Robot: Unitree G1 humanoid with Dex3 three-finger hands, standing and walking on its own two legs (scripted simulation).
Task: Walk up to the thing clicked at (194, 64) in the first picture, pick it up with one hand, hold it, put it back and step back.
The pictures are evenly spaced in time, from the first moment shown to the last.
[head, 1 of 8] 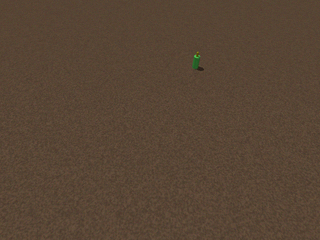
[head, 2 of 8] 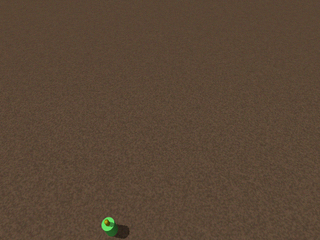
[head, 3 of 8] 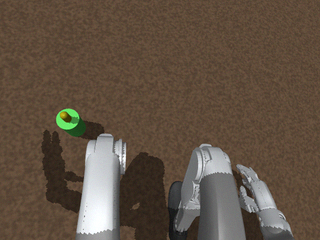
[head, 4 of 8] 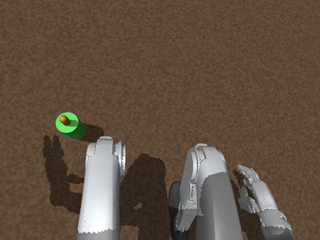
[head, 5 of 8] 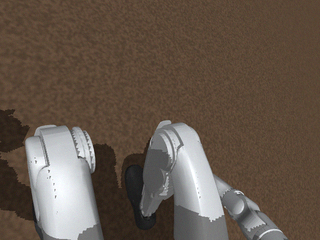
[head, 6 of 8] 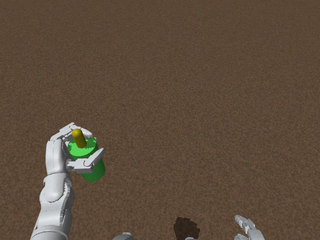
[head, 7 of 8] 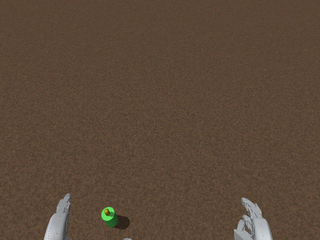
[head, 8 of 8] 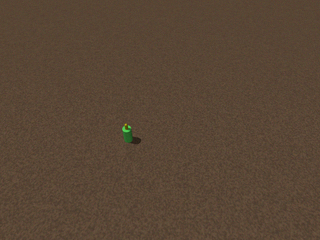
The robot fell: no
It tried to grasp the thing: yes
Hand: left
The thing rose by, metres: 0.66
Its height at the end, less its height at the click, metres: +0.00
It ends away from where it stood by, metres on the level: 0.01
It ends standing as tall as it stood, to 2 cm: yes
